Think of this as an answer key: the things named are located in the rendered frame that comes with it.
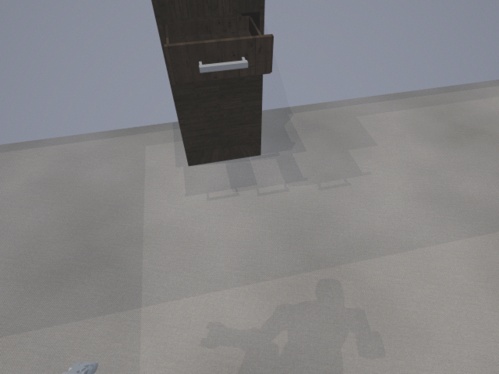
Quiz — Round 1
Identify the handle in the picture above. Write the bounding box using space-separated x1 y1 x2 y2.
199 57 248 73

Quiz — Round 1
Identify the drawer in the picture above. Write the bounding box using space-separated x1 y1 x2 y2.
164 16 274 85

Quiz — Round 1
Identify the cabinet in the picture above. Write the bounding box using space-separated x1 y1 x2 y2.
151 0 265 166

